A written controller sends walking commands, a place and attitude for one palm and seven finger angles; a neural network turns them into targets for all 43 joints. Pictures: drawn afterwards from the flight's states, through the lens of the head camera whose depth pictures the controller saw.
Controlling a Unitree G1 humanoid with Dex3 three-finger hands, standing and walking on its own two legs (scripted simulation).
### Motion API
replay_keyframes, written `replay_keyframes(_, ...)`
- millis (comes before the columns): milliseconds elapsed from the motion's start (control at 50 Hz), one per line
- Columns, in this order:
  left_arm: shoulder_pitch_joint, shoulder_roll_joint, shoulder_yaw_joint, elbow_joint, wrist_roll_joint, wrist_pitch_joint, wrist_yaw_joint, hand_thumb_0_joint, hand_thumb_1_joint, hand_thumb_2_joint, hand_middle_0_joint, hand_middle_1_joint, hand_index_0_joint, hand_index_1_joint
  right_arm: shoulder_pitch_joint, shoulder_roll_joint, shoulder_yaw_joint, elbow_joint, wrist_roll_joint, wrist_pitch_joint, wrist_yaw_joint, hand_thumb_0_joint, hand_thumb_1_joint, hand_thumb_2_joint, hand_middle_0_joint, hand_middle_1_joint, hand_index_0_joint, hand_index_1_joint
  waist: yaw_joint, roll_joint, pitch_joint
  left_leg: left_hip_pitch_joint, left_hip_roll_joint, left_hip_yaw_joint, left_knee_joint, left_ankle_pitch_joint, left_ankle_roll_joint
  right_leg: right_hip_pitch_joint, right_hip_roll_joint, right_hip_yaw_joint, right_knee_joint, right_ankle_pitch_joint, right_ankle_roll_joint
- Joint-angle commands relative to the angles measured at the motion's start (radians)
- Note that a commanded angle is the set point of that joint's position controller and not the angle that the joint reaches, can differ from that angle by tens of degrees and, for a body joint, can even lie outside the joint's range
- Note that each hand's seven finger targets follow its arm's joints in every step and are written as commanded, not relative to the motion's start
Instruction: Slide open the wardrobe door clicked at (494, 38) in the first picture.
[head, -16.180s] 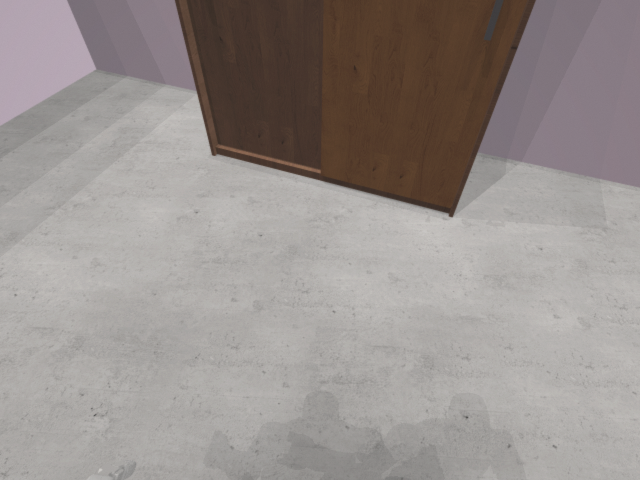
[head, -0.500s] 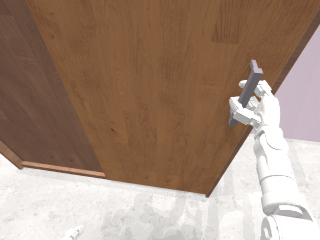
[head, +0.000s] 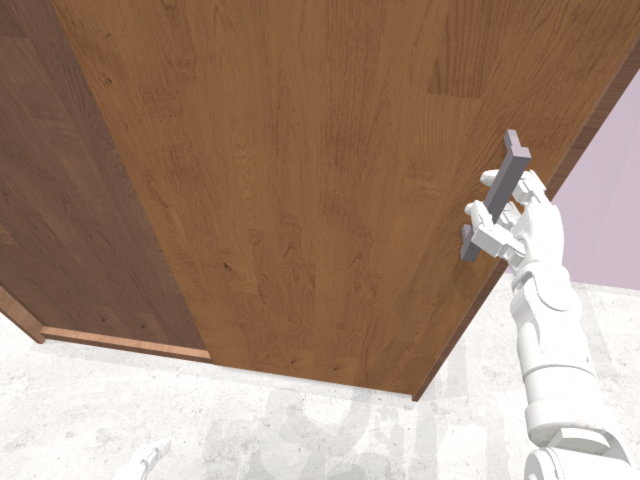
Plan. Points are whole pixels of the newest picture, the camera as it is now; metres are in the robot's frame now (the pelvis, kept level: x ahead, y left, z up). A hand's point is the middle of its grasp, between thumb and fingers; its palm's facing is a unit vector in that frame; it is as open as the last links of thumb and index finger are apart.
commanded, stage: grip the handle and tug to test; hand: right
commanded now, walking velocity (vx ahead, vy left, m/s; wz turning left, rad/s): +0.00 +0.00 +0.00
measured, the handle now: (488, 200) +0.47 -0.17 +0.12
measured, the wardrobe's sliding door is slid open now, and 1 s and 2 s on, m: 0.00 0.00 0.00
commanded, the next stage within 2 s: tug the door sideways, standing still in 0.32 s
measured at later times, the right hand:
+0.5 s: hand (482, 229) +0.41 -0.15 +0.13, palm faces +0.03 +1.00 +0.01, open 6.5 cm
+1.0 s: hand (472, 225) +0.41 -0.14 +0.13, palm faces +0.11 +0.99 +0.00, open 5.7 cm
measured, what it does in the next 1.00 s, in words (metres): stands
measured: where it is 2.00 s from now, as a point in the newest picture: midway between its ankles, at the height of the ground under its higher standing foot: outside the picture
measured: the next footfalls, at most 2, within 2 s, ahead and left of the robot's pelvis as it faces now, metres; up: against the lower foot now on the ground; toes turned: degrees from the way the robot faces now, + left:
none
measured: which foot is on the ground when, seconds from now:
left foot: down 0.00-1.00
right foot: down 0.00-1.00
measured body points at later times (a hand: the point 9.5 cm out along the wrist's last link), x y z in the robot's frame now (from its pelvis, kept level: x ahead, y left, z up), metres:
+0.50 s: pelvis +0.04 +0.00 +0.01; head +0.05 +0.01 +0.46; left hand +0.15 +0.25 -0.10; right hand +0.40 -0.20 +0.13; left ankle -0.04 +0.11 -0.72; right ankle +0.01 -0.13 -0.72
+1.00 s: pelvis +0.02 -0.01 +0.00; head +0.05 +0.00 +0.45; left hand +0.18 +0.21 -0.11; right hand +0.40 -0.19 +0.13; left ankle -0.04 +0.12 -0.72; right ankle +0.01 -0.13 -0.72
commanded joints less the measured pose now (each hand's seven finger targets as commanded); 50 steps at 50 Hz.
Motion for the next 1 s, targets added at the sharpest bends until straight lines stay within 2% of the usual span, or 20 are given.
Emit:
replay_keyframes(0,-0.020,0.130,0.052,-0.132,-0.005,-0.034,0.004,0.000,0.900,0.900,-0.200,-0.300,-0.200,-0.300,-0.274,-0.145,-0.011,-0.279,0.010,-0.075,0.019,0.000,-0.900,-0.900,0.450,1.400,0.450,1.400,-0.039,0.026,-0.324,0.084,-0.035,0.010,-0.047,0.579,0.005,0.251,0.061,0.013,-0.022,0.417,-0.052)
replay_keyframes(60,-0.028,0.130,0.053,-0.138,-0.007,-0.035,0.003,0.000,0.900,0.900,-0.200,-0.300,-0.200,-0.300,-0.270,-0.143,-0.003,-0.321,0.009,-0.069,0.020,0.000,-0.900,-0.900,0.450,1.400,0.450,1.400,-0.037,0.022,-0.325,0.079,-0.037,0.009,-0.046,0.593,0.003,0.260,0.059,0.010,-0.027,0.420,-0.051)
replay_keyframes(200,-0.043,0.124,0.055,-0.169,-0.006,-0.037,-0.002,0.000,0.900,0.900,-0.200,-0.300,-0.200,-0.300,-0.072,-0.152,-0.032,-0.425,0.025,-0.049,0.029,0.000,-0.900,-0.900,0.450,1.400,0.450,1.400,-0.075,0.042,-0.346,0.167,-0.032,0.008,-0.044,0.696,0.003,0.262,0.060,-0.005,-0.037,0.499,-0.054)
replay_keyframes(220,-0.055,0.119,0.052,-0.174,-0.009,-0.039,-0.005,0.000,0.900,0.900,-0.200,-0.300,-0.200,-0.300,-0.042,-0.142,-0.025,-0.457,0.026,-0.045,0.032,0.000,-0.900,-0.900,0.450,1.400,0.450,1.400,-0.081,0.011,-0.344,0.167,-0.029,0.006,-0.039,0.727,0.002,0.275,0.058,-0.008,-0.039,0.533,-0.053)
replay_keyframes(280,-0.063,0.114,0.052,-0.185,-0.009,-0.040,-0.009,0.000,0.900,0.900,-0.200,-0.300,-0.200,-0.300,0.027,-0.125,-0.016,-0.519,0.036,-0.022,0.034,0.000,-0.900,-0.900,0.450,1.400,0.450,1.400,-0.085,0.005,-0.327,0.171,-0.031,0.010,-0.046,0.745,-0.001,0.289,0.056,-0.009,-0.045,0.557,-0.052)
replay_keyframes(320,-0.063,0.117,0.054,-0.188,-0.008,-0.039,-0.007,0.000,0.900,0.900,-0.200,-0.300,-0.200,-0.300,0.056,-0.141,-0.032,-0.545,0.036,-0.011,0.029,0.000,-0.900,-0.900,0.450,1.400,0.450,1.400,-0.084,0.040,-0.332,0.194,-0.028,0.009,-0.046,0.786,-0.004,0.286,0.053,-0.011,-0.050,0.578,-0.053)
replay_keyframes(360,-0.069,0.112,0.054,-0.191,-0.009,-0.039,-0.007,0.000,0.900,0.900,-0.200,-0.300,-0.200,-0.300,0.055,-0.119,-0.009,-0.588,0.036,0.006,0.030,0.000,-0.900,-0.900,0.450,1.400,0.450,1.400,-0.078,0.007,-0.321,0.187,-0.027,0.008,-0.053,0.796,-0.005,0.307,0.055,-0.014,-0.051,0.599,-0.053)
replay_keyframes(400,-0.067,0.114,0.055,-0.194,-0.004,-0.038,-0.006,0.000,0.900,0.900,-0.200,-0.300,-0.200,-0.300,0.119,-0.139,-0.030,-0.614,0.036,0.017,0.024,0.000,-0.900,-0.900,0.450,1.400,0.450,1.400,-0.089,0.041,-0.331,0.228,-0.024,0.009,-0.053,0.836,-0.004,0.302,0.052,-0.015,-0.051,0.630,-0.052)
replay_keyframes(420,-0.067,0.117,0.056,-0.185,-0.006,-0.035,-0.001,0.000,0.900,0.900,-0.200,-0.300,-0.200,-0.300,0.077,-0.179,-0.067,-0.607,0.034,0.021,0.019,0.000,-0.900,-0.900,0.450,1.400,0.450,1.400,-0.082,0.018,-0.327,0.216,-0.023,0.005,-0.053,0.849,-0.006,0.303,0.052,-0.016,-0.057,0.629,-0.050)
replay_keyframes(440,-0.068,0.110,0.052,-0.183,-0.004,-0.034,0.000,0.000,0.900,0.900,-0.200,-0.300,-0.200,-0.300,0.008,-0.129,-0.009,-0.625,0.025,0.025,0.017,0.000,-0.900,-0.900,0.450,1.400,0.450,1.400,-0.063,-0.010,-0.318,0.198,-0.025,0.007,-0.056,0.829,-0.006,0.316,0.055,-0.013,-0.056,0.632,-0.051)
replay_keyframes(500,-0.055,0.111,0.054,-0.156,-0.002,-0.039,0.008,0.000,0.900,0.900,-0.200,-0.300,-0.200,-0.300,-0.124,-0.053,0.069,-0.583,0.019,0.041,-0.005,0.000,-0.900,-0.900,0.450,1.400,0.450,1.400,-0.015,0.030,-0.261,0.125,-0.032,0.017,-0.082,0.730,-0.006,0.333,0.050,0.006,-0.049,0.579,-0.051)
replay_keyframes(560,-0.046,0.108,0.057,-0.130,0.005,-0.041,0.012,0.000,0.900,0.900,-0.200,-0.300,-0.200,-0.300,-0.229,0.005,0.125,-0.540,-0.001,0.054,-0.026,0.000,-0.900,-0.900,0.450,1.400,0.450,1.400,0.004,-0.002,-0.281,0.074,-0.030,0.023,-0.074,0.708,-0.005,0.369,0.053,0.021,-0.031,0.597,-0.050)
replay_keyframes(600,-0.034,0.108,0.059,-0.122,0.012,-0.038,0.010,0.000,0.900,0.900,-0.200,-0.300,-0.200,-0.300,-0.243,0.042,0.168,-0.528,-0.016,0.059,-0.034,0.000,-0.900,-0.900,0.450,1.400,0.450,1.400,0.010,0.012,-0.309,0.079,-0.026,0.027,-0.068,0.726,-0.004,0.385,0.053,0.028,-0.017,0.642,-0.052)
replay_keyframes(620,-0.041,0.104,0.060,-0.120,0.011,-0.038,0.008,0.000,0.900,0.900,-0.200,-0.300,-0.200,-0.300,-0.248,0.059,0.179,-0.519,-0.019,0.061,-0.038,0.000,-0.900,-0.900,0.450,1.400,0.450,1.400,0.002,-0.002,-0.328,0.069,-0.025,0.028,-0.060,0.726,-0.005,0.393,0.053,0.032,-0.015,0.651,-0.050)
replay_keyframes(660,-0.045,0.099,0.058,-0.117,0.014,-0.039,0.006,0.000,0.900,0.900,-0.200,-0.300,-0.200,-0.300,-0.290,0.108,0.231,-0.527,-0.027,0.058,-0.046,0.000,-0.900,-0.900,0.450,1.400,0.450,1.400,0.012,-0.014,-0.341,0.048,-0.026,0.035,-0.055,0.691,-0.002,0.418,0.049,0.047,-0.008,0.670,-0.046)
replay_keyframes(700,-0.041,0.101,0.057,-0.113,0.018,-0.039,0.007,0.000,0.900,0.900,-0.200,-0.300,-0.200,-0.300,-0.302,0.140,0.262,-0.495,-0.026,0.054,-0.049,0.000,-0.900,-0.900,0.450,1.400,0.450,1.400,0.023,0.053,-0.323,0.047,-0.028,0.039,-0.063,0.674,-0.002,0.404,0.049,0.055,-0.009,0.639,-0.051)
replay_keyframes(780,-0.053,0.094,0.050,-0.111,0.018,-0.045,0.004,0.000,0.900,0.900,-0.200,-0.300,-0.200,-0.300,-0.353,0.197,0.320,-0.461,-0.038,0.041,-0.050,0.000,-0.900,-0.900,0.450,1.400,0.450,1.400,0.027,0.029,-0.302,0.006,-0.028,0.044,-0.057,0.606,0.000,0.395,0.051,0.069,-0.011,0.577,-0.047)
replay_keyframes(840,-0.050,0.091,0.050,-0.109,0.020,-0.050,-0.002,0.000,0.900,0.900,-0.200,-0.300,-0.200,-0.300,-0.403,0.231,0.358,-0.469,-0.048,0.027,-0.059,0.000,-0.900,-0.900,0.450,1.400,0.450,1.400,0.031,-0.016,-0.336,-0.025,-0.028,0.044,-0.044,0.590,0.003,0.435,0.046,0.082,0.006,0.618,-0.044)
replay_keyframes(900,-0.040,0.093,0.050,-0.105,0.023,-0.054,-0.007,0.000,0.900,0.900,-0.200,-0.300,-0.200,-0.300,-0.415,0.268,0.390,-0.424,-0.052,0.024,-0.066,0.000,-0.900,-0.900,0.450,1.400,0.450,1.400,0.038,0.031,-0.336,-0.041,-0.032,0.050,-0.041,0.549,0.004,0.422,0.043,0.099,0.011,0.593,-0.044)
replay_keyframes(980,-0.036,0.092,0.050,-0.097,0.022,-0.060,-0.013,0.000,0.900,0.900,-0.200,-0.300,-0.200,-0.300,-0.466,0.299,0.423,-0.387,-0.066,0.014,-0.077,0.000,-0.900,-0.900,0.450,1.400,0.450,1.400,0.049,0.010,-0.321,-0.092,-0.036,0.054,-0.034,0.480,0.006,0.420,0.040,0.109,0.012,0.529,-0.037)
